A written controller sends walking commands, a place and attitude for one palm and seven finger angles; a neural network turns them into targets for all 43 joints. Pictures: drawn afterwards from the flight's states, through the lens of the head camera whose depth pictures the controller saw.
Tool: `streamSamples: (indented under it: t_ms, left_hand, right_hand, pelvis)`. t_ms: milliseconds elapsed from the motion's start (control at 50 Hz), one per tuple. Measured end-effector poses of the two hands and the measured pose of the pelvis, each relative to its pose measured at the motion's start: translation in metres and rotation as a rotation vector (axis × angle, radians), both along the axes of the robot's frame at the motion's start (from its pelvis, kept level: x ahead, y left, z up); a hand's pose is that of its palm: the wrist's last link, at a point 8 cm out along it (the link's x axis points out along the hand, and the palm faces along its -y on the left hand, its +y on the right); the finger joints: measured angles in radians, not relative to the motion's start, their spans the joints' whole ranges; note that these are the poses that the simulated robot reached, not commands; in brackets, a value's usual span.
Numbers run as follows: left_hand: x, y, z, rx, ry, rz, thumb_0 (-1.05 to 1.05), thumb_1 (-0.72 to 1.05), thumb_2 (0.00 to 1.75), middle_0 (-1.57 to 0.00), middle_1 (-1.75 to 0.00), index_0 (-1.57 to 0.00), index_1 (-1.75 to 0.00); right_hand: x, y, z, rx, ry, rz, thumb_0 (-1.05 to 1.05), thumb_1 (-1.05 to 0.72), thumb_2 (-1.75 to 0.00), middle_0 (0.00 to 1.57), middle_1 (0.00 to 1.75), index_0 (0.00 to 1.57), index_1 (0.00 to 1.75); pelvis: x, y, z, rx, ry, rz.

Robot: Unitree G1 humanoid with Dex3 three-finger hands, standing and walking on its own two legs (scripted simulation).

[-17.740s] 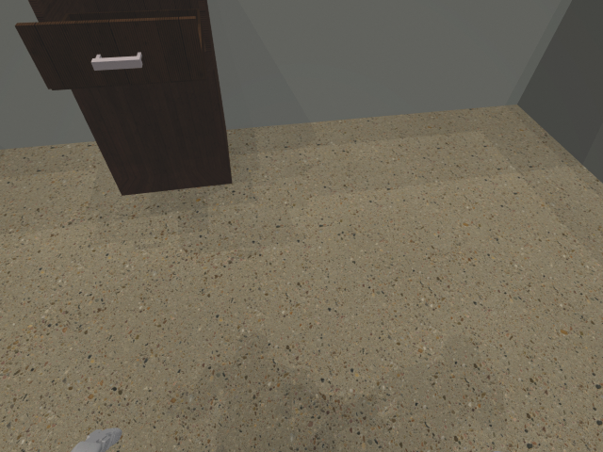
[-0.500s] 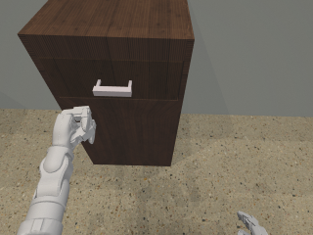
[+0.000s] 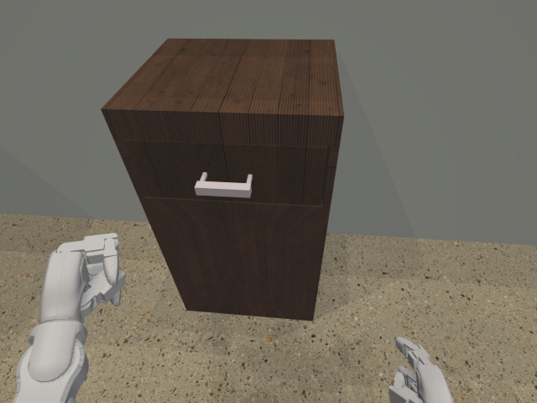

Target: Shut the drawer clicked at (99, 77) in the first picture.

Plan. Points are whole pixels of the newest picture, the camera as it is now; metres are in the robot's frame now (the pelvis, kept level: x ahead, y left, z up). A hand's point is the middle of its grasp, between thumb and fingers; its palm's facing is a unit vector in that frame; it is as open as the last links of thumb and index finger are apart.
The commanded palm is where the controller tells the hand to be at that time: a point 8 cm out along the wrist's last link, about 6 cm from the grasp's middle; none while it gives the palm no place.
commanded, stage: draw the hand back to the body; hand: left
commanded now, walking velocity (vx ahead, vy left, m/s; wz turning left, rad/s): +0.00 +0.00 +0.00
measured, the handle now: (225, 183) +0.59 +0.17 -0.03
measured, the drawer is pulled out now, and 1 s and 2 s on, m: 0.00 0.00 0.00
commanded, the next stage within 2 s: step back with the hand held close in 0.40 s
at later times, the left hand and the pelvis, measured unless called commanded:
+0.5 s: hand (81, 301) +0.19 +0.23 +0.15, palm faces +0.40 -0.84 -0.37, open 3.3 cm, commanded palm +0.14 +0.27 +0.18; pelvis +0.01 -0.01 +0.00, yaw +0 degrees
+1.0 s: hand (48, 309) +0.17 +0.26 +0.16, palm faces +0.30 -0.81 -0.50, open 3.3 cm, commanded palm +0.11 +0.30 +0.18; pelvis -0.03 +0.02 +0.00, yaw -1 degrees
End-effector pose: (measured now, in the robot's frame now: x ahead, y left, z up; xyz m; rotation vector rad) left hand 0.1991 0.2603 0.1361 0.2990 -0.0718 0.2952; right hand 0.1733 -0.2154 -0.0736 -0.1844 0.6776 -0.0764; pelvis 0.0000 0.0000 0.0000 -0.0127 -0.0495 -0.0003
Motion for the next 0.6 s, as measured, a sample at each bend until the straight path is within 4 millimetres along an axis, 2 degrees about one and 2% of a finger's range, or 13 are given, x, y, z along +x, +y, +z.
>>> streamSamples:
  t_ms: [160, 300, 500, 560, 600]
  left_hand:
    - [-0.036, 0.011, 0.022, 0.083, -0.025, 0.060, 0.02, 0.89, 0.90, -1.40, -1.60, -1.41, -1.60]
    - [-0.062, 0.013, 0.046, 0.166, -0.076, 0.092, 0.02, 0.89, 0.90, -1.41, -1.60, -1.41, -1.60]
    - [-0.053, 0.011, 0.028, 0.112, -0.032, 0.108, 0.01, 0.89, 0.90, -1.41, -1.60, -1.41, -1.60]
    - [-0.050, 0.008, 0.034, 0.126, -0.055, 0.087, 0.02, 0.89, 0.90, -1.41, -1.60, -1.41, -1.60]
    - [-0.047, 0.012, 0.047, 0.176, -0.104, 0.075, 0.02, 0.89, 0.90, -1.41, -1.60, -1.41, -1.60]
  right_hand:
    - [0.001, -0.004, -0.001, 0.000, -0.001, 0.004, 0.01, -0.90, -0.90, 0.20, 0.30, 0.20, 0.30]
    - [0.006, -0.007, 0.000, -0.002, -0.033, 0.008, 0.01, -0.90, -0.90, 0.20, 0.30, 0.20, 0.30]
    - [0.006, -0.008, -0.001, -0.013, -0.027, 0.007, 0.01, -0.90, -0.90, 0.20, 0.30, 0.20, 0.30]
    - [0.005, -0.010, 0.000, -0.014, -0.030, 0.001, 0.01, -0.90, -0.90, 0.20, 0.30, 0.20, 0.30]
    - [0.004, -0.011, 0.001, -0.018, -0.024, -0.007, 0.01, -0.90, -0.90, 0.20, 0.30, 0.20, 0.30]
  pelvis:
    - [0.004, -0.003, 0.002, -0.001, -0.013, -0.002]
    - [0.007, -0.003, 0.001, -0.004, -0.019, 0.000]
    - [0.005, -0.006, 0.001, 0.000, -0.016, 0.001]
    - [0.007, -0.006, 0.001, -0.002, -0.014, -0.003]
    - [0.007, -0.006, 0.001, -0.008, -0.003, -0.005]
